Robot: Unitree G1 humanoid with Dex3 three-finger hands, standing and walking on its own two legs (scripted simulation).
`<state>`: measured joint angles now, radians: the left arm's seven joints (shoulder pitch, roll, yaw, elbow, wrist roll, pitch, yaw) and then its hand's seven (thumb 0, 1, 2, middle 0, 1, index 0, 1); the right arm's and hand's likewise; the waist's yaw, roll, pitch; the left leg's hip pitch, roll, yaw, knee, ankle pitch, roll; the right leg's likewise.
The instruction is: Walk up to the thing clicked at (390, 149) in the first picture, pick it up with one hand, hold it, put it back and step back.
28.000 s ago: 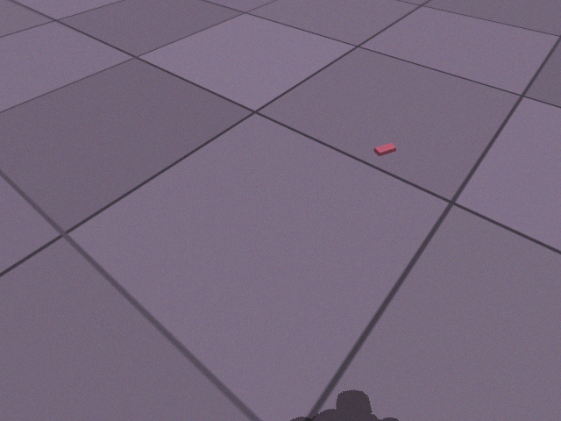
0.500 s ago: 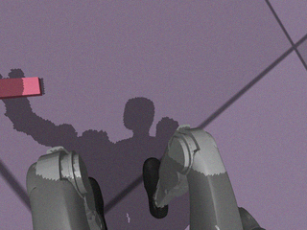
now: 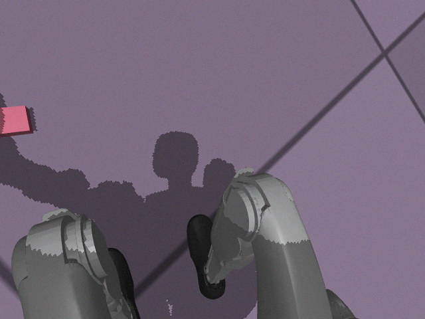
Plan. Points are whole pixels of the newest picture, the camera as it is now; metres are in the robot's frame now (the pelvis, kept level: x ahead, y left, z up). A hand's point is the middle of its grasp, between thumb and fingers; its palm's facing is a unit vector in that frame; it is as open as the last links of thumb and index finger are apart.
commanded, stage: rise first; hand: left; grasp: from above
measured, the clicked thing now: out of the picture +0.49 +0.33 -0.30
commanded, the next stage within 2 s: none
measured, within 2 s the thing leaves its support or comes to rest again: neither
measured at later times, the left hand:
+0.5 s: hand out of the picture +0.44 +0.37 -0.19, palm faces -0.46 -0.10 -0.88, open 13.2 cm
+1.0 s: hand out of the picture +0.44 +0.37 -0.19, palm faces -0.46 -0.10 -0.88, open 13.1 cm
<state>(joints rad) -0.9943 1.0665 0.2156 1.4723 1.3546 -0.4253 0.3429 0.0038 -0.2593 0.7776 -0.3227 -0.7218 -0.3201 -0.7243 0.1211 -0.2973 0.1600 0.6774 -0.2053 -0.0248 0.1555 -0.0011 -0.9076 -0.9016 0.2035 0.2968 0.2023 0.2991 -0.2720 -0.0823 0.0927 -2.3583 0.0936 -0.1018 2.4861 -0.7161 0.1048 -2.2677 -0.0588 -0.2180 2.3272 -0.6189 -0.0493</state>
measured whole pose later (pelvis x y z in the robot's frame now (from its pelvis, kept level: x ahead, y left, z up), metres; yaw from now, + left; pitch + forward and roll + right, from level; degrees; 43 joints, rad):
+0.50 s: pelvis +0.00 +0.00 +0.00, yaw +0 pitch +32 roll -11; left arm -0.95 1.00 0.21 1.44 1.34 -0.38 0.37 0.00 -0.35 0.85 -0.26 -0.79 -0.25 -0.80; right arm 0.14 -0.30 0.13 0.68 -0.19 -0.07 0.17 0.00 -0.91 -0.90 0.20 0.30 0.20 0.30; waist -0.27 -0.08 0.07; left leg -2.36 0.09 -0.10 2.48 -0.71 0.10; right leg -2.27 -0.06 -0.21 2.33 -0.62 -0.05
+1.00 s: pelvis +0.00 +0.00 +0.00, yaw +1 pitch +33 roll -11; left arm -0.97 0.99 0.21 1.47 1.34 -0.34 0.37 0.00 -0.34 0.85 -0.27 -0.78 -0.26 -0.79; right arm 0.15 -0.30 0.12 0.69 -0.18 -0.08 0.18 0.00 -0.91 -0.90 0.20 0.30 0.20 0.30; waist -0.28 -0.06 0.06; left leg -2.36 0.08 -0.09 2.48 -0.71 0.10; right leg -2.28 -0.06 -0.20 2.33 -0.62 -0.05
